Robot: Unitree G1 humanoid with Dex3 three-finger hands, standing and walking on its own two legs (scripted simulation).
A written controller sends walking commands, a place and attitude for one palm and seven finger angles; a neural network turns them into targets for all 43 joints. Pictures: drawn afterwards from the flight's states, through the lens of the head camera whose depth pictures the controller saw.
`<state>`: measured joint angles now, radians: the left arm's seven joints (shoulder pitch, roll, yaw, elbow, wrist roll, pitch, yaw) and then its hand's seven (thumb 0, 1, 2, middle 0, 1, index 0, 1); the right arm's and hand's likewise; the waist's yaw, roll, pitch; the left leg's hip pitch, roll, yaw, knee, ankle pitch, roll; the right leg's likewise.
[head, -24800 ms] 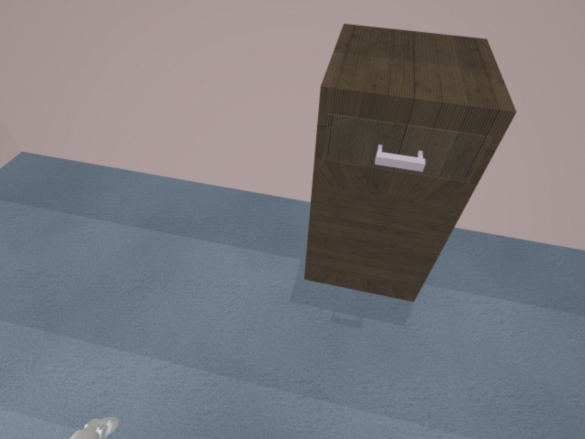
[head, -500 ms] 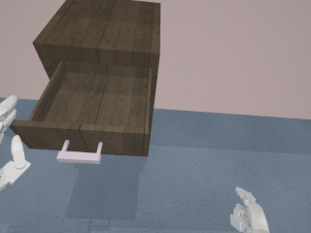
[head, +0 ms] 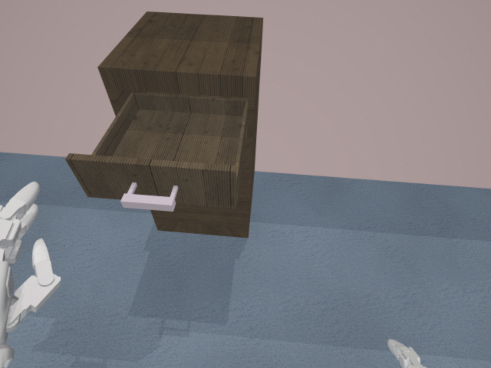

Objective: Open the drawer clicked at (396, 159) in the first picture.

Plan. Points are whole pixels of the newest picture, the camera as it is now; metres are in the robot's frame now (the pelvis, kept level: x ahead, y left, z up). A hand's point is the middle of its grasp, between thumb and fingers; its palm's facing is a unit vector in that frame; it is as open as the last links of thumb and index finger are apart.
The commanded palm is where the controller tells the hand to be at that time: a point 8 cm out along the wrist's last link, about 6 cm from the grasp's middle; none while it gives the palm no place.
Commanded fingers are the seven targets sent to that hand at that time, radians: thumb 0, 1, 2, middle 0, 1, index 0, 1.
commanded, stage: stop stepping back and stand still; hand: left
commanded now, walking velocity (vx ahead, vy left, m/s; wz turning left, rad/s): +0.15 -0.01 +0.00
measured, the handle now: (151, 195) +0.50 +0.25 -0.08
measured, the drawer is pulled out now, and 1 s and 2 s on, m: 0.30 0.30 0.30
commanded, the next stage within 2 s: let the arm hang, fingers relaxed in 0.48 s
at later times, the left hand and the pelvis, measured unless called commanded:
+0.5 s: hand (49, 315) +0.16 +0.22 +0.14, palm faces +0.31 -0.85 -0.42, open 7.4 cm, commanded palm +0.10 +0.27 +0.17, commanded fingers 0.00 0.90 0.90 -0.20 -0.30 -0.20 -0.30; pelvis -0.03 +0.00 +0.00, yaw -1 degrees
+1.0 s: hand out of the picture +0.02 +0.18 -0.18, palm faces +0.05 -0.98 -0.19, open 6.9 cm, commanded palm none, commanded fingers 0.00 0.90 0.90 -0.20 -0.30 -0.20 -0.30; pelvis -0.03 +0.00 -0.01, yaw +2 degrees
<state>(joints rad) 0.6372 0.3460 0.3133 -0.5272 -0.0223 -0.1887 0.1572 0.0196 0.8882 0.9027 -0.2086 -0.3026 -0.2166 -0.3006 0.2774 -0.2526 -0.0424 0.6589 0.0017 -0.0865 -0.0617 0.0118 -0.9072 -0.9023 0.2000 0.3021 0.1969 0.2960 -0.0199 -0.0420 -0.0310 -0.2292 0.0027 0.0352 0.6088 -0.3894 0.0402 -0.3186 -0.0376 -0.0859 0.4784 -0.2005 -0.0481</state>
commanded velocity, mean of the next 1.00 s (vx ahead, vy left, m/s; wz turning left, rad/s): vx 0.06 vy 0.01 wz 0.00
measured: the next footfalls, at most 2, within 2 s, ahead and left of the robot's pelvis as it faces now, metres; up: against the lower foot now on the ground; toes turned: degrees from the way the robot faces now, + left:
left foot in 0.04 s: -0.03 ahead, +0.14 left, +0.00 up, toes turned +3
left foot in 0.56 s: +0.03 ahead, +0.11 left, +0.00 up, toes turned +1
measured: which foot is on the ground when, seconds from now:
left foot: up 0.00-0.02, down 0.04-0.24, up 0.26-0.54, down 0.56-1.00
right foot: down 0.00-0.58, up 0.60-0.84, down 0.86-1.00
